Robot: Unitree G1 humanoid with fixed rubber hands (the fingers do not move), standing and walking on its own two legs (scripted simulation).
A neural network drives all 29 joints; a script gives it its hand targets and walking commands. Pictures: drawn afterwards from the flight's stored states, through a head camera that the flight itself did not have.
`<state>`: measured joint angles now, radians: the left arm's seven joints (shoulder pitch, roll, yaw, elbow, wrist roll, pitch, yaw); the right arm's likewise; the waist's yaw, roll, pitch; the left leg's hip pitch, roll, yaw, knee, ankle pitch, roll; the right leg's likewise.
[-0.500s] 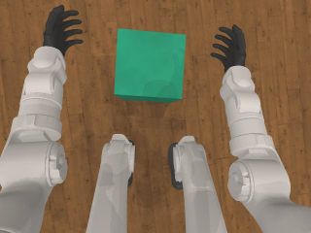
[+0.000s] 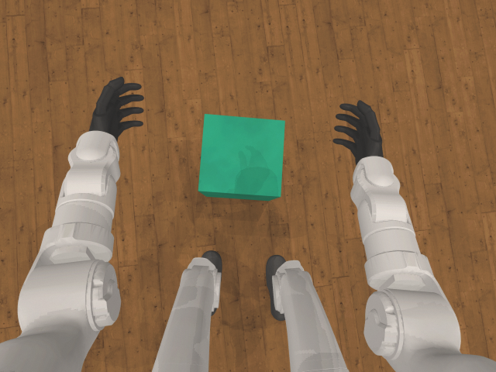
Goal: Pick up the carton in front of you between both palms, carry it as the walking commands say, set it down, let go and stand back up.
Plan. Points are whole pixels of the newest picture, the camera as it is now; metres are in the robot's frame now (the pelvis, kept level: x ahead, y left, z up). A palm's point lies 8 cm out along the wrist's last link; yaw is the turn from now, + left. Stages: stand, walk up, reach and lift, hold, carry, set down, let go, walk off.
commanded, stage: let go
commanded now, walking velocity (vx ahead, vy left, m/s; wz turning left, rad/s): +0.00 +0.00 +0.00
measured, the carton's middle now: (240, 163) +0.48 +0.01 -0.53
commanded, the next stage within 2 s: stand in 1.10 s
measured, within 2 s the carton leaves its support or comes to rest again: neither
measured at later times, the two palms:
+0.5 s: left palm (54, 241) +0.29 +0.22 +0.01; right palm (468, 256) +0.28 -0.23 +0.02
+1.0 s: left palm (27, 318) +0.23 +0.22 +0.06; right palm out of the picture +0.24 -0.24 +0.06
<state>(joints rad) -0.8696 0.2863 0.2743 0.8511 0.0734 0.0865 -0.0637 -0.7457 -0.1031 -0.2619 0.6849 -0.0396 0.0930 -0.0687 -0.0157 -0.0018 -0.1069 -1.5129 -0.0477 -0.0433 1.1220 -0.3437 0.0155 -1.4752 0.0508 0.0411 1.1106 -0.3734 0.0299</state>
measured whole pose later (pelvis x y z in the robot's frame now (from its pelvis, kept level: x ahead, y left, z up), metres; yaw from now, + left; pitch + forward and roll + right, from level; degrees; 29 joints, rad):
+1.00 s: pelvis +0.07 -0.02 +0.12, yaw +1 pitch -5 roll +0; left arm 0.21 0.21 0.05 0.42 0.02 0.15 -0.08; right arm 0.21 -0.20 -0.04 0.42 -0.02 0.15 0.07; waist 0.00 -0.01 0.12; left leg -0.09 -0.03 -0.05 0.44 -0.26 0.00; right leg -0.07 0.03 0.05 0.45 -0.29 -0.02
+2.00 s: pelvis +0.08 -0.01 +0.12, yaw +0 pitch -2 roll +0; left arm 0.18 0.36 0.02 0.87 0.03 0.00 0.02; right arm 0.14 -0.36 -0.01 0.92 -0.03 -0.01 -0.03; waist 0.00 0.00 0.01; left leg -0.13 -0.03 -0.03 0.41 -0.25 0.02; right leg -0.11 0.02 0.06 0.41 -0.26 0.00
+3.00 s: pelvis +0.06 -0.01 +0.13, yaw +1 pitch -2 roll +0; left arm 0.13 0.39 0.00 1.02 0.01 -0.01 0.01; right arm 0.11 -0.39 0.00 1.05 -0.02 -0.01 -0.01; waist 0.00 0.00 0.03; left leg -0.11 -0.02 -0.04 0.34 -0.18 0.01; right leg -0.09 0.02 0.05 0.33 -0.20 0.00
